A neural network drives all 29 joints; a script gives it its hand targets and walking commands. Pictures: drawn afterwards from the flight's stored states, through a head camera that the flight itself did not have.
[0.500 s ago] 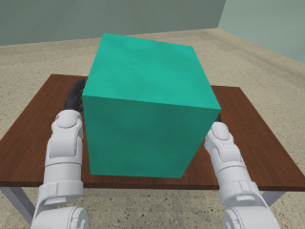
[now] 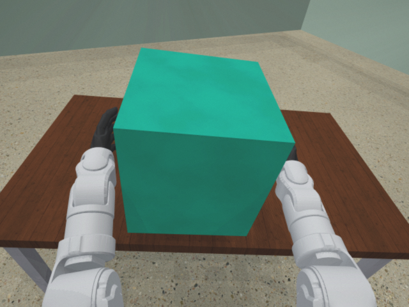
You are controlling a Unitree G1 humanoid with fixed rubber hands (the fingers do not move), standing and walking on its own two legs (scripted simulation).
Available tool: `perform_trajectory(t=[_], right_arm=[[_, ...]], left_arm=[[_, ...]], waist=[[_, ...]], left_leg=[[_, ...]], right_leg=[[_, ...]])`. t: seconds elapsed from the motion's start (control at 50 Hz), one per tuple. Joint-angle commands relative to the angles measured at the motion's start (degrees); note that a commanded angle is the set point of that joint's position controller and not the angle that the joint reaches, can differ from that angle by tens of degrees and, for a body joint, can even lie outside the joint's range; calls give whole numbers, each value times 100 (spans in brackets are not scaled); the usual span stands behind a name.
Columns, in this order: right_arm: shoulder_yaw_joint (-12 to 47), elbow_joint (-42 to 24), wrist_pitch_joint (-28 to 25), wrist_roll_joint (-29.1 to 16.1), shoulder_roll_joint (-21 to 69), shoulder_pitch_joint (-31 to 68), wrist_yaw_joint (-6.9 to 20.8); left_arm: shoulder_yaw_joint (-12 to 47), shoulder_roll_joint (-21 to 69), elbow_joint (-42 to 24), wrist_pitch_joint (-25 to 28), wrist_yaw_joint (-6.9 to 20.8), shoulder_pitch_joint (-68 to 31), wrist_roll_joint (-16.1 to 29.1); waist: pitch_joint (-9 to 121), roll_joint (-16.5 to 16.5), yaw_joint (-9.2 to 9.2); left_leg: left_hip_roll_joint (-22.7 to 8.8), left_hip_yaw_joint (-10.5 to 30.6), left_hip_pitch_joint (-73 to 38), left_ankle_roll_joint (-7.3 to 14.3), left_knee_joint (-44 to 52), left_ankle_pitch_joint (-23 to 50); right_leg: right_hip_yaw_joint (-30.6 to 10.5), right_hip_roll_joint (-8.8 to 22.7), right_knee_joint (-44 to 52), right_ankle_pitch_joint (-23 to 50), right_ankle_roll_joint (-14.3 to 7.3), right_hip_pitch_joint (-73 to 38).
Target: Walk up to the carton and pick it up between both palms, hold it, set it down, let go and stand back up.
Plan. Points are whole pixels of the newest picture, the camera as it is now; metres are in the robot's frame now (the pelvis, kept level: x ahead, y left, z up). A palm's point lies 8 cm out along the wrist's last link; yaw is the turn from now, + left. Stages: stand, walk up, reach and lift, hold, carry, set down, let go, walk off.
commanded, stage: set down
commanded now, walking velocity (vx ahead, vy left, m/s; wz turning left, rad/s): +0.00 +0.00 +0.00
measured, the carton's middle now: (195, 144) +0.45 +0.02 +0.12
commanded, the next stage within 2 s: none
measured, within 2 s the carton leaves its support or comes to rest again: neither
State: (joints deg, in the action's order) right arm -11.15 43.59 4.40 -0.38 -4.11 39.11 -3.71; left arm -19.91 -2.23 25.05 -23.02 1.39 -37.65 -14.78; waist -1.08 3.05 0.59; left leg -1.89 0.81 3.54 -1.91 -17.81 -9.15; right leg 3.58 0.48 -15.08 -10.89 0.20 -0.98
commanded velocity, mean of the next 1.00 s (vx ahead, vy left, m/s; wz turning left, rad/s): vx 0.00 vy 0.00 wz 0.00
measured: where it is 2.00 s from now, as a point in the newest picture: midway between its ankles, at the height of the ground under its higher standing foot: outside the picture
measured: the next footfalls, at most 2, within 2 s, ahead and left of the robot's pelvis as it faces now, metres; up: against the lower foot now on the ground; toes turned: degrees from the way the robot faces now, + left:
none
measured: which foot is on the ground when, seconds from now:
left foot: down 0.00-1.00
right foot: down 0.00-1.00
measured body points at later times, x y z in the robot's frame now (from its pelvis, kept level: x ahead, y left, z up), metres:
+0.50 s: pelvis +0.00 +0.00 +0.00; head +0.00 +0.02 +0.45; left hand +0.41 +0.18 +0.13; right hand +0.42 -0.17 +0.12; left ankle +0.01 +0.14 -0.75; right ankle -0.02 -0.12 -0.75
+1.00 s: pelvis +0.01 +0.00 +0.00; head +0.04 +0.01 +0.45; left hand +0.43 +0.18 +0.09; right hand +0.44 -0.18 +0.09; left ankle +0.01 +0.14 -0.75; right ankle -0.02 -0.12 -0.75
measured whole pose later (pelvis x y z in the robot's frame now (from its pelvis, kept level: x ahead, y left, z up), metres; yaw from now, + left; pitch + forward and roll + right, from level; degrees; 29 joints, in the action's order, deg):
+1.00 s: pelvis +0.01 +0.00 +0.00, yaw -2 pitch +6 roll +0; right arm -23.6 58.3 -7.2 10.6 -5.1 43.7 -0.2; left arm -21.2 -1.9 49.0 -5.6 -2.9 -44.1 -12.8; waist 3.9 2.1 -3.5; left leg -2.9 -1.2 14.6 -2.1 -17.6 -8.8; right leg 1.6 -0.3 -15.8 -10.2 0.0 11.4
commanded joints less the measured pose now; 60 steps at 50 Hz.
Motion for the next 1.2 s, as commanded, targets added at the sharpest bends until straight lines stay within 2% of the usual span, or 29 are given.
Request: perform_trajectory(t=[0.0,0.12,0.24,0.32,0.44,0.68,0.96,1.18], right_arm=[[1492,-1683,-936,0,2424,4747,709],[1390,-1353,-1122,140,2489,4922,785],[1173,-949,-1224,368,2599,5018,869],[973,-696,-1292,572,2647,5006,919],[670,-410,-1429,853,2668,4934,971],[418,-17,-1715,1069,2602,4875,1075],[359,340,-1816,1251,2751,4868,1141],[137,624,-1992,1549,2840,4834,1184]], left_arm=[[2619,3054,-722,675,748,-4002,726],[2516,3123,-344,923,615,-4138,704],[2054,3031,179,1107,594,-4163,525],[1776,2957,482,1240,599,-4205,404],[1646,2950,750,1476,561,-4351,336],[1894,3118,1013,1900,360,-4520,465],[1489,2952,1555,2223,310,-4543,367],[1389,2948,1927,2596,247,-4773,383]], waist=[[3204,-560,147],[3374,-501,-30],[3341,-313,-257],[3293,-204,-333],[3428,-198,-327],[4053,-423,-275],[4187,-206,-500],[4645,-201,-491]], left_leg=[[323,-458,-1452,-334,-237,2720],[299,-479,-1220,-279,-217,2682],[315,-609,-653,-137,-62,2267],[313,-699,-400,-73,39,2038],[287,-762,-398,-95,44,2083],[178,-681,-871,-287,-291,3043],[158,-757,-235,-155,-286,2961],[107,-768,-198,-161,-406,3142]], right_leg=[[372,-338,-35,2287,197,-187],[335,-303,-43,2354,203,-200],[238,-225,-120,2537,264,-541],[190,-180,-163,2616,299,-700],[197,-167,-182,2660,300,-646],[315,-239,-202,2785,203,54],[205,-135,-444,3436,290,-143],[229,-118,-552,3614,303,196]])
